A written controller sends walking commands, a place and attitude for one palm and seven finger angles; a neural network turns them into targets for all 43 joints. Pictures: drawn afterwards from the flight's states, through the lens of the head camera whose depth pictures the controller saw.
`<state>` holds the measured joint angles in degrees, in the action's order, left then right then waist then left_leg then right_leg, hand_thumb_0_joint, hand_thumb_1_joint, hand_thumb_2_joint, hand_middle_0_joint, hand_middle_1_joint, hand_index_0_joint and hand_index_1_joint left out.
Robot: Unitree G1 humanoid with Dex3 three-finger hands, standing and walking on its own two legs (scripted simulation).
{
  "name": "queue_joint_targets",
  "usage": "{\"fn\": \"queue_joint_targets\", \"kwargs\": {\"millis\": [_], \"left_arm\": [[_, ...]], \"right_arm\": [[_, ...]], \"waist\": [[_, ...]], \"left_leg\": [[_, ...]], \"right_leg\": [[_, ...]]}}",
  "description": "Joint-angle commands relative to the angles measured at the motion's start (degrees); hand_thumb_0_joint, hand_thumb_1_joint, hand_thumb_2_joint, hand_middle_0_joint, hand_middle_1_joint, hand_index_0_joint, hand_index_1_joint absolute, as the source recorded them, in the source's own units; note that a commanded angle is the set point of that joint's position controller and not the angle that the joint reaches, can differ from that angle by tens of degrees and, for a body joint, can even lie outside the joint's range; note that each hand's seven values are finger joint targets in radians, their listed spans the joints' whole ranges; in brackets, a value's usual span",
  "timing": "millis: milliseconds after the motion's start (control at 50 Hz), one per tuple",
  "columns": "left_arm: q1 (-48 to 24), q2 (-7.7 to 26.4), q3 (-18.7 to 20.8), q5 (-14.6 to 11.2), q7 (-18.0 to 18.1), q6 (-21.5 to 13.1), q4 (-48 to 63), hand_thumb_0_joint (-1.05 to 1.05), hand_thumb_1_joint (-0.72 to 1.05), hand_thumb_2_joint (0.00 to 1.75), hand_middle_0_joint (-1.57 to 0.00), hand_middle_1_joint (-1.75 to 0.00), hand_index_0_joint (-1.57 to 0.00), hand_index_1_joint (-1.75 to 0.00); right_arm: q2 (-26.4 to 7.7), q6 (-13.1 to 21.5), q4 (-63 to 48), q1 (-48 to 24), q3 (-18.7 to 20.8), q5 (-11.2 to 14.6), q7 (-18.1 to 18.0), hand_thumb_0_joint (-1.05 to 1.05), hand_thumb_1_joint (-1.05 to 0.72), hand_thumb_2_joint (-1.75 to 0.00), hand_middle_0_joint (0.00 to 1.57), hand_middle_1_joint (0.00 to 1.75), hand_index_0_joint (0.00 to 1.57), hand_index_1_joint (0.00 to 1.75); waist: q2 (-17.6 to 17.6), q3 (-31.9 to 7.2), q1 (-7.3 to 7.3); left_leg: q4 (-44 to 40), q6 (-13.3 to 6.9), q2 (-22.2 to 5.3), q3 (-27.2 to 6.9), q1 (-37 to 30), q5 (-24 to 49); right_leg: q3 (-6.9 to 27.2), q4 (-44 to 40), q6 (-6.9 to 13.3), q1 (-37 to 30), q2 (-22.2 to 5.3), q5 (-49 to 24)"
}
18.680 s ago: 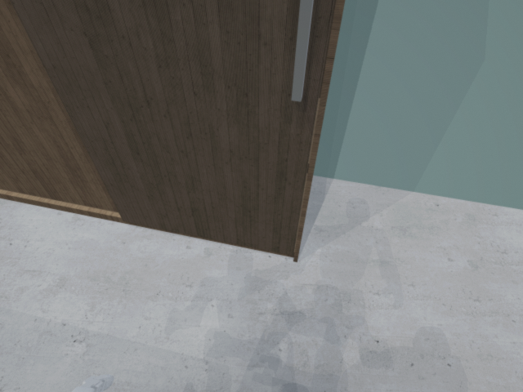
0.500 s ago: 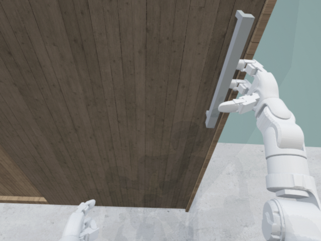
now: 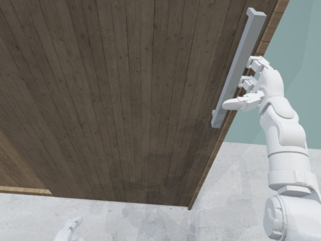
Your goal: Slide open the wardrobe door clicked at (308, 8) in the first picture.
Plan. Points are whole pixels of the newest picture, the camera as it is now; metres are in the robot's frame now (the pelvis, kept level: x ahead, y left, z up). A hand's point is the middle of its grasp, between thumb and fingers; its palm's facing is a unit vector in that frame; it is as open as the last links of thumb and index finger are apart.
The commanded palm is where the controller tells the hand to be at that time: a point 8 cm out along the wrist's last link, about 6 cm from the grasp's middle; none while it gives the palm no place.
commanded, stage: slide the fingers in behind the handle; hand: right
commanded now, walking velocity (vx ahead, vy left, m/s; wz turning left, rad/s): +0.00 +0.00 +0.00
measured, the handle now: (230, 77) +0.47 -0.13 +0.21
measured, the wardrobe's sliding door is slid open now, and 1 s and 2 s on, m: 0.00 0.00 0.00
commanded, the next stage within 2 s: grip the handle and tug to test in 1.64 s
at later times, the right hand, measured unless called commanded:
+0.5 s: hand (231, 87) +0.41 -0.12 +0.23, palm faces -0.03 +1.00 -0.02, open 14.1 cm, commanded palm +0.38 -0.17 +0.22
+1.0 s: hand (225, 87) +0.41 -0.11 +0.22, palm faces +0.01 +1.00 -0.02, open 14.2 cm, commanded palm +0.38 -0.15 +0.22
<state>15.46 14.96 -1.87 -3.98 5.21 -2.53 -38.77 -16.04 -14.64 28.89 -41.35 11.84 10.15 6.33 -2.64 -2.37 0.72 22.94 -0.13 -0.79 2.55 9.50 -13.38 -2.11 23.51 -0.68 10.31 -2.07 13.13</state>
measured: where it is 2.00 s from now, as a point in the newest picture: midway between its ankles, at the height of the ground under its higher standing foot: outside the picture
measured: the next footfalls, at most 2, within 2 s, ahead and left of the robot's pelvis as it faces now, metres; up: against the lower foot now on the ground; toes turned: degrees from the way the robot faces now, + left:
none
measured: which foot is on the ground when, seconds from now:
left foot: down 0.00-1.00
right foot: down 0.00-1.00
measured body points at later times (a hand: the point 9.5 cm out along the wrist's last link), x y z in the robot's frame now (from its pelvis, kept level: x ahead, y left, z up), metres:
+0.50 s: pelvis +0.00 +0.00 +0.00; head -0.02 +0.02 +0.45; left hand +0.17 +0.23 -0.09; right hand +0.40 -0.17 +0.23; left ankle -0.01 +0.12 -0.74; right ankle -0.01 -0.13 -0.74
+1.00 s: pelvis +0.00 +0.01 +0.00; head -0.01 +0.03 +0.45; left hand +0.17 +0.24 -0.10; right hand +0.40 -0.16 +0.22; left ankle -0.01 +0.12 -0.74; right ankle -0.01 -0.13 -0.74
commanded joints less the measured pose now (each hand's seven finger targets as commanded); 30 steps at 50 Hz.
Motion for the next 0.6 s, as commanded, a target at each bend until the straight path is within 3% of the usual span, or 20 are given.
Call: {"fn": "queue_joint_targets", "kwargs": {"millis": [0, 60, 80, 120, 180, 220, 260, 300, 380, 480, 500, 520, 580], "left_arm": [[-6.8, 6.4, 2.1, 0.5, 0.2, -3.2, 8.9, 0.0, 0.9, 0.9, -0.2, -0.3, -0.2, -0.3], [-7.7, 6.2, 1.6, 0.4, 0.2, -2.4, 9.2, 0.0, 0.9, 0.9, -0.2, -0.3, -0.2, -0.3], [-8.4, 5.9, 1.4, 0.4, 0.1, -2.2, 9.7, 0.0, 0.9, 0.9, -0.2, -0.3, -0.2, -0.3], [-8.9, 5.7, 1.3, 0.5, 0.1, -2.0, 10.3, 0.0, 0.9, 0.9, -0.2, -0.3, -0.2, -0.3], [-9.5, 5.2, 1.2, 0.6, 0.1, -2.0, 10.7, 0.0, 0.9, 0.9, -0.2, -0.3, -0.2, -0.3], [-9.8, 5.2, 1.3, 0.6, 0.1, -1.9, 10.8, 0.0, 0.9, 0.9, -0.2, -0.3, -0.2, -0.3], [-10.1, 4.9, 1.1, 0.5, 0.2, -2.0, 10.4, 0.0, 0.9, 0.9, -0.2, -0.3, -0.2, -0.3], [-10.0, 5.3, 1.2, 0.6, 0.5, -1.9, 9.9, 0.0, 0.9, 0.9, -0.2, -0.3, -0.2, -0.3], [-10.2, 4.8, 0.9, 0.6, 0.6, -2.0, 9.4, 0.0, 0.9, 0.9, -0.2, -0.3, -0.2, -0.3], [-10.2, 4.7, 0.8, 1.0, 0.3, -1.4, 9.3, 0.0, 0.9, 0.9, -0.2, -0.3, -0.2, -0.3], [-10.3, 4.9, 1.0, 0.9, 0.1, -1.2, 9.5, 0.0, 0.9, 0.9, -0.2, -0.3, -0.2, -0.3], [-10.4, 4.7, 0.8, 1.0, 0.0, -1.1, 9.5, 0.0, 0.9, 0.9, -0.2, -0.3, -0.2, -0.3], [-10.3, 4.6, 0.8, 1.1, -0.2, -0.5, 9.8, 0.0, 0.9, 0.9, -0.2, -0.3, -0.2, -0.3]], "right_arm": [[-10.1, 3.6, -13.1, -25.7, 3.0, 0.9, -0.1, 0.0, 0.5, -0.3, 0.3, 1.2, 0.3, 1.2], [-11.2, 1.3, -11.9, -24.3, 4.4, 0.6, -0.9, 0.0, 0.5, -0.3, 0.3, 1.2, 0.3, 1.2], [-9.5, 0.9, -13.4, -24.6, 3.0, 0.6, -1.1, 0.0, 0.5, -0.3, 0.3, 1.2, 0.3, 1.2], [-10.3, 0.8, -15.3, -23.5, 3.8, 0.3, -1.7, 0.0, 0.5, -0.3, 0.3, 1.2, 0.3, 1.2], [-7.2, 1.0, -19.6, -26.4, 0.9, 0.1, -2.0, 0.0, 0.5, -0.3, 0.3, 1.2, 0.3, 1.2], [-7.2, 1.6, -21.8, -27.2, 0.5, 0.2, -2.1, 0.0, 0.5, -0.3, 0.3, 1.2, 0.3, 1.2], [-4.7, 1.0, -20.9, -27.9, -1.5, 0.4, -2.0, 0.0, 0.5, -0.3, 0.3, 1.2, 0.3, 1.2], [-6.1, 0.4, -19.5, -27.4, -0.2, 0.4, -2.3, 0.0, 0.5, -0.3, 0.3, 1.2, 0.3, 1.2], [-3.2, -0.1, -19.1, -30.9, -3.1, 0.4, -2.2, 0.0, 0.5, -0.3, 0.3, 1.2, 0.3, 1.2], [-3.0, -0.8, -17.7, -28.4, -2.1, 0.4, -3.3, 0.0, 0.5, -0.3, 0.3, 1.2, 0.3, 1.2], [-3.9, -0.9, -16.5, -25.3, -0.7, 0.4, -3.7, 0.0, 0.5, -0.3, 0.3, 1.2, 0.3, 1.2], [-2.7, -1.1, -16.4, -25.9, -1.5, 0.5, -3.9, 0.0, 0.5, -0.3, 0.3, 1.2, 0.3, 1.2], [-3.2, -1.5, -17.5, -25.6, -0.9, -0.1, -4.8, 0.0, 0.5, -0.3, 0.3, 1.2, 0.3, 1.2]], "waist": [[4.2, -16.2, -0.92], [5.9, -13.4, -1.4], [5.2, -13.2, -1.36], [4.2, -14.2, -1.81], [3.5, -15.1, -0.86], [2.7, -16.5, -0.65], [2.9, -15.1, -0.07], [3.7, -14.7, -0.16], [2.0, -14.4, 0.66], [3.3, -16.4, -0.49], [4.2, -16.1, -1.31], [3.9, -15.5, -0.99], [5.1, -14.9, -1.24]], "left_leg": [[-1.9, -1.3, 1.6, 0.5, -3.4, 17.8], [-2.4, -1.0, 1.3, 0.2, -3.2, 15.5], [-2.4, -1.0, 1.2, 0.2, -2.9, 14.9], [-2.5, -1.1, 1.0, 0.0, -3.9, 15.4], [-2.2, -1.2, 1.2, 0.0, -3.2, 16.7], [-2.0, -1.3, 1.2, 0.0, -3.9, 17.4], [-2.2, -1.2, 1.3, 0.2, -2.6, 16.4], [-2.9, -1.1, 1.5, 0.1, -1.9, 14.6], [-2.7, -1.2, 1.2, 0.2, -1.3, 15.1], [-1.8, -1.4, 1.2, 0.5, -3.5, 17.4], [-1.9, -1.4, 1.3, 0.5, -3.9, 17.4], [-1.9, -1.3, 1.0, 0.6, -3.9, 17.7], [-1.9, -1.2, 1.0, 0.3, -4.4, 18.8]], "right_leg": [[0.9, -1.3, 2.9, -7.9, 1.7, -16.1], [0.7, -2.2, 3.0, -5.4, 1.8, -13.2], [0.6, -2.3, 3.0, -5.6, 1.8, -12.7], [0.5, -2.3, 3.0, -6.1, 1.7, -13.7], [0.6, -1.8, 3.1, -8.1, 1.7, -15.0], [0.7, -1.5, 3.0, -9.1, 1.7, -15.9], [0.9, -1.4, 2.9, -9.1, 1.9, -14.9], [1.0, -1.6, 3.0, -9.4, 1.8, -13.4], [1.2, -1.4, 2.9, -9.5, 2.1, -13.6], [1.2, -1.4, 2.6, -9.0, 2.3, -15.8], [1.2, -1.4, 2.6, -8.6, 2.1, -16.1], [1.0, -1.7, 2.6, -8.1, 2.1, -16.1], [0.6, -1.7, 2.8, -7.5, 2.1, -16.2]]}}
